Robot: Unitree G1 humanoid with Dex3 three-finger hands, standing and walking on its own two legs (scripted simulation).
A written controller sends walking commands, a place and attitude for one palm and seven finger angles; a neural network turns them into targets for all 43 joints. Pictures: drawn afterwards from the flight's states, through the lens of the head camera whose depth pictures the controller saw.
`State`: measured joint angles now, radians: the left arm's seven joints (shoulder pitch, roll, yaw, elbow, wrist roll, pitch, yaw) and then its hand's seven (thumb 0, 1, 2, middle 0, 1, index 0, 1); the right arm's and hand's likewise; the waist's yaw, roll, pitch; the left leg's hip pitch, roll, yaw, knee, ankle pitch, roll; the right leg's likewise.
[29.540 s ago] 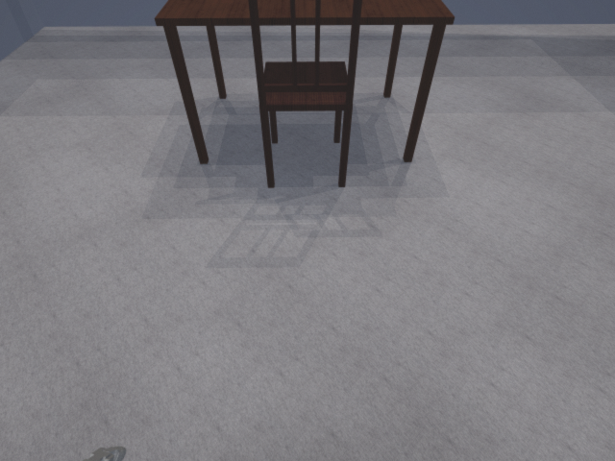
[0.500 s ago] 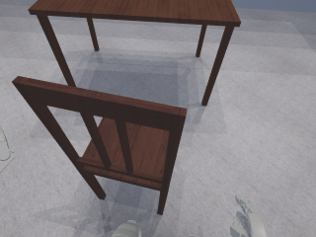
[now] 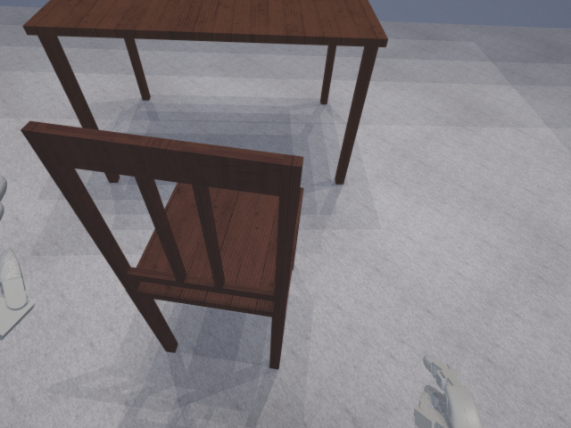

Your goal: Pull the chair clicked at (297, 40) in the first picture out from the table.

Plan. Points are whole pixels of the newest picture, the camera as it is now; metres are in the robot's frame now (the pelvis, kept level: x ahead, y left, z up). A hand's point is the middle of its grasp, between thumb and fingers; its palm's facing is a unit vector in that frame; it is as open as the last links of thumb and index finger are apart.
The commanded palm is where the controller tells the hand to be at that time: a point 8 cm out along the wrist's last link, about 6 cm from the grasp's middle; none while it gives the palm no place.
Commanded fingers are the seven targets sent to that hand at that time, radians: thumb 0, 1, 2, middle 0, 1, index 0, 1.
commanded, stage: stop stepping back and stand still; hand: left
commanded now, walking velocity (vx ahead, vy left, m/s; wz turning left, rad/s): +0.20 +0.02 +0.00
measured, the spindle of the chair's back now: (165, 235) +0.45 +0.24 -0.06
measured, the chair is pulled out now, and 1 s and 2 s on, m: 0.65 0.65 0.65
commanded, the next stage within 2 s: let the arm hang, fingers relaxed in 0.56 s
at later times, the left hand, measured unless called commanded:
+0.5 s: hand out of the picture +0.15 +0.27 +0.17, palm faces +0.47 -0.79 -0.40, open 7.4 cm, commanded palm +0.09 +0.31 +0.18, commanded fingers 0.00 0.90 0.90 -0.20 -0.30 -0.20 -0.30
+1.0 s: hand out of the picture -0.03 +0.18 -0.18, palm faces +0.07 -0.98 -0.18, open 6.9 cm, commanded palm none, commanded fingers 0.00 0.90 0.90 -0.20 -0.30 -0.20 -0.30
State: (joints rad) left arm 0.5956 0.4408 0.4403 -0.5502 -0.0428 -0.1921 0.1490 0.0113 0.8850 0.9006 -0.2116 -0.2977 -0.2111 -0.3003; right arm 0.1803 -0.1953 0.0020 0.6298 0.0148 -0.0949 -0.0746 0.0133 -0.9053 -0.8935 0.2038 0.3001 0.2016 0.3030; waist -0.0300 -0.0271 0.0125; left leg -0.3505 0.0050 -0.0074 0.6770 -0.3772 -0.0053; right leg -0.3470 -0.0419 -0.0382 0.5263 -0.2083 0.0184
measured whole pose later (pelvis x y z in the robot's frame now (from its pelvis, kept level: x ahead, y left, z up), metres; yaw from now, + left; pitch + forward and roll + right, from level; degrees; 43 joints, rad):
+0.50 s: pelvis -0.05 +0.01 +0.01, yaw +1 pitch -3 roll -2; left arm 0.51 0.38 0.39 -0.44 -0.01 -0.18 0.16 0.02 0.89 0.90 -0.21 -0.30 -0.21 -0.30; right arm 0.25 -0.18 0.02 0.65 0.00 -0.17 -0.08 0.01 -0.90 -0.89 0.20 0.30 0.20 0.30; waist -0.01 -0.01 -0.02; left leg -0.26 0.02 -0.01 0.52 -0.23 0.01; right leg -0.26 -0.01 -0.01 0.41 -0.15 0.02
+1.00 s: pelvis -0.03 +0.00 +0.00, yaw +3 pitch -1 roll -1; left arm 0.35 0.19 0.02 0.91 0.03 0.05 0.02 -0.01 1.01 0.90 -0.20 -0.30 -0.20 -0.30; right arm 0.36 -0.15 0.00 0.96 -0.03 0.01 0.01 0.01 -0.91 -0.89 0.20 0.30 0.20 0.30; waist 0.00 -0.04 0.04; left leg -0.31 -0.01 -0.04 0.58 -0.25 0.01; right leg -0.33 -0.04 -0.03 0.53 -0.18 0.01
